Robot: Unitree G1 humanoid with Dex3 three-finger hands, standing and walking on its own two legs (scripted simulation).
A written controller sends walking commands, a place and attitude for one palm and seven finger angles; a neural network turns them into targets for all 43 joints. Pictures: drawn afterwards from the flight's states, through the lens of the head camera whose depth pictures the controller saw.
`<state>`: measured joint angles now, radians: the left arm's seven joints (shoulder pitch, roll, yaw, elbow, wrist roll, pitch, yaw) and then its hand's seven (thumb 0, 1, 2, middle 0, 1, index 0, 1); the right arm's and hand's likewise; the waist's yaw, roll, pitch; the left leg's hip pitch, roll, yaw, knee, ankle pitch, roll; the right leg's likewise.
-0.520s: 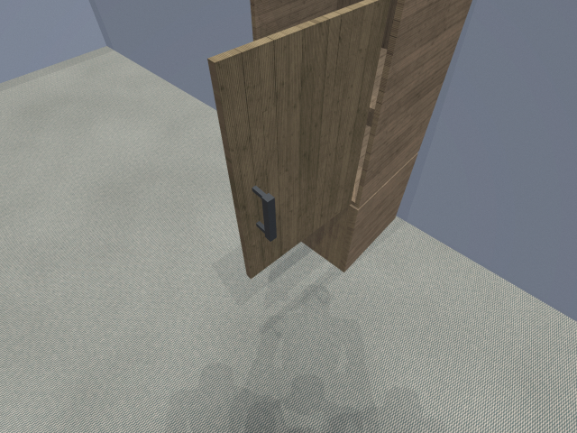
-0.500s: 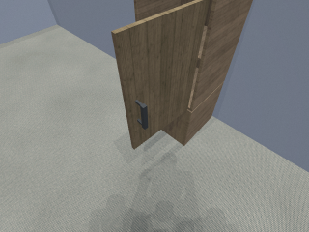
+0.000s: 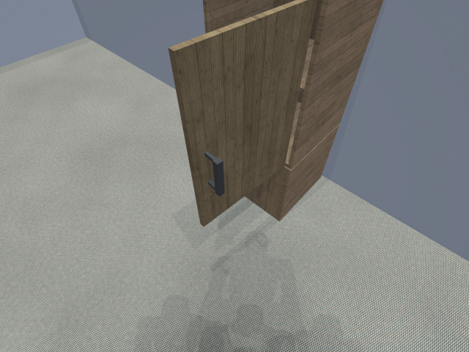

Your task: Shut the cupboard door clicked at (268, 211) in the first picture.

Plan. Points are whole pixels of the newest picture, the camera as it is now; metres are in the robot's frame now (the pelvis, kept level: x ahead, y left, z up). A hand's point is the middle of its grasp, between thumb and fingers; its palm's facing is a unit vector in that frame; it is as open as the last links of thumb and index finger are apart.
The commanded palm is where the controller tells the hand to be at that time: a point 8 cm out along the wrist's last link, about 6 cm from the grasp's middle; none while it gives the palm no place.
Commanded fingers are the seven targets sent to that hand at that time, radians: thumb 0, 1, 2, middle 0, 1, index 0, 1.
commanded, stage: look at it before walking up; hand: left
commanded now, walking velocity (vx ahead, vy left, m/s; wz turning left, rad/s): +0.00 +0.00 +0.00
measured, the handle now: (214, 173) +0.55 +0.09 -0.09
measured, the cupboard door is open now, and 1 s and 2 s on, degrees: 85 85 85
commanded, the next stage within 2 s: walk to a spot facing it in 0.32 s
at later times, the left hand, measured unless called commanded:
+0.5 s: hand out of the picture -0.03 +0.16 -0.18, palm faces +0.06 -0.98 -0.18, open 7.4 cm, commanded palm none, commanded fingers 0.00 0.90 0.90 -0.20 -0.30 -0.20 -0.30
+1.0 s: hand out of the picture +0.11 +0.21 -0.17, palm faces -0.17 -0.95 -0.25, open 7.4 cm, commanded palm none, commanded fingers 0.00 0.90 0.90 -0.20 -0.30 -0.20 -0.30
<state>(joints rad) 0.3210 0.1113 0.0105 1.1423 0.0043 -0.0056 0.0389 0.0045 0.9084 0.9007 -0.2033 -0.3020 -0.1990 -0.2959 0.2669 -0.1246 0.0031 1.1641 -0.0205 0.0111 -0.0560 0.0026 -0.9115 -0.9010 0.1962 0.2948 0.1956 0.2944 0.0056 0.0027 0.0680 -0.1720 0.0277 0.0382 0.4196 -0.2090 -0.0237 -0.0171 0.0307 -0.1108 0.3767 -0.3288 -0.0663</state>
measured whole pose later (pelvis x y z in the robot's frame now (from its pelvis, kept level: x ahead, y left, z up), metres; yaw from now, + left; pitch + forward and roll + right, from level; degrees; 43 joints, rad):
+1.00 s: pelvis -0.02 +0.01 +0.00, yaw -15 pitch +0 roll +0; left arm 0.14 0.23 0.11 0.95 0.03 0.07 -0.03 0.01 0.91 0.90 -0.20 -0.30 -0.20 -0.30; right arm 0.19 -0.17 -0.04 0.99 -0.04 0.02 -0.05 0.00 -0.91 -0.90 0.20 0.30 0.20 0.29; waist 0.03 0.00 0.13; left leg -0.22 0.13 0.25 0.50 -0.27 -0.01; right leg -0.44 -0.05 -0.02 0.97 -0.42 0.02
